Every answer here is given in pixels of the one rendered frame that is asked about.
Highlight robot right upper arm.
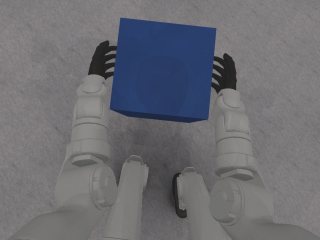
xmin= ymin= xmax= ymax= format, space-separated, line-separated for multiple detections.
xmin=208 ymin=177 xmax=320 ymax=240

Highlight robot left upper arm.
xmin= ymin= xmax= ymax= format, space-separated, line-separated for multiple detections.
xmin=7 ymin=163 xmax=119 ymax=240

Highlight left robot hand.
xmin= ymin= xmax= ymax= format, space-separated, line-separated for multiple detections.
xmin=88 ymin=40 xmax=117 ymax=80

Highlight robot right forearm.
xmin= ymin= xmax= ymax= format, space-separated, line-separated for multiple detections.
xmin=211 ymin=88 xmax=269 ymax=193

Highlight right robot thigh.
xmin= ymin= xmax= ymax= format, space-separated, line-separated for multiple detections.
xmin=176 ymin=172 xmax=227 ymax=240

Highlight carton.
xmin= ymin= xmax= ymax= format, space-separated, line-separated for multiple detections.
xmin=109 ymin=18 xmax=217 ymax=123

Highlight right robot hand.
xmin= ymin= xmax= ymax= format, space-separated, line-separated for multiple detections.
xmin=211 ymin=53 xmax=237 ymax=94

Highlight robot left forearm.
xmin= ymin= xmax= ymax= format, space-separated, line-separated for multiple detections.
xmin=54 ymin=74 xmax=110 ymax=204

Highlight left robot shin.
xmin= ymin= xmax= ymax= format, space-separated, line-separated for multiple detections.
xmin=120 ymin=155 xmax=144 ymax=175

